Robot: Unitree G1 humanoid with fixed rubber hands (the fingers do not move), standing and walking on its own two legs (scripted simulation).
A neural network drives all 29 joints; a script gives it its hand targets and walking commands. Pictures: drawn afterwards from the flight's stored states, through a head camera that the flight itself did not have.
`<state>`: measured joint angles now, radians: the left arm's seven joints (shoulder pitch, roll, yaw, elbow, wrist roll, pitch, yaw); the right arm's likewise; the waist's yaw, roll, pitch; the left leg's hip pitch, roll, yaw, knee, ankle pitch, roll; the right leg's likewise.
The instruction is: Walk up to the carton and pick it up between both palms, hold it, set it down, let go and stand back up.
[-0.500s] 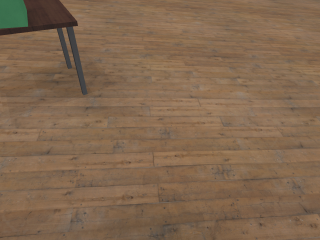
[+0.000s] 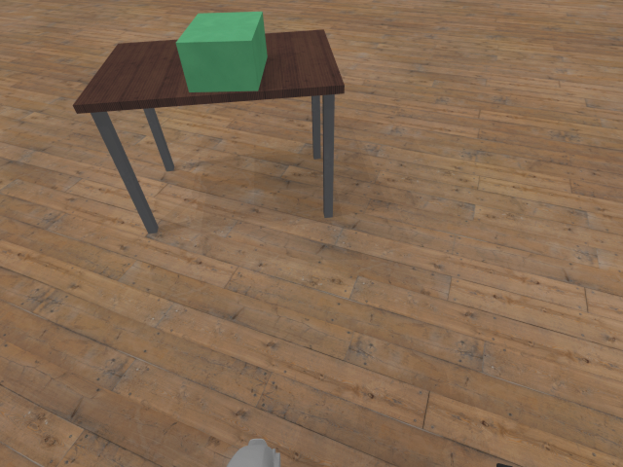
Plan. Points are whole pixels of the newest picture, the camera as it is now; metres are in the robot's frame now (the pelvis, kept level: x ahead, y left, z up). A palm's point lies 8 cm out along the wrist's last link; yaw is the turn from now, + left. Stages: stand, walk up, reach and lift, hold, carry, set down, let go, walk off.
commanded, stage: walk up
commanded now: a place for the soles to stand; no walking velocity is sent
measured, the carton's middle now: (226, 50) +1.49 +0.35 -0.03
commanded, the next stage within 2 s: none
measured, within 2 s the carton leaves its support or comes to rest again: neither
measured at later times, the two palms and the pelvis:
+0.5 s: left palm (165, 332) +0.38 +0.28 -0.10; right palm (471, 377) +0.31 -0.23 -0.13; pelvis +0.29 +0.03 -0.01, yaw +8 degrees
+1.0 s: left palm (155, 324) +0.42 +0.32 -0.15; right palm (362, 198) +0.75 -0.09 -0.12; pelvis +0.55 +0.10 -0.03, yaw +14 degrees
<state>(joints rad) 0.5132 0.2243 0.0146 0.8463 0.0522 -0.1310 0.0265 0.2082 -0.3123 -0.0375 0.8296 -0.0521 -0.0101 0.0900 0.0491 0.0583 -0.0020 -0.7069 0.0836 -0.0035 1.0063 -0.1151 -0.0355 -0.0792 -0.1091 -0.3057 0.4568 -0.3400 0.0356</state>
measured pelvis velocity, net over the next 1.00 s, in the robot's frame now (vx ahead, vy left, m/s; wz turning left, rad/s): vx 0.55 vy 0.10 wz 0.25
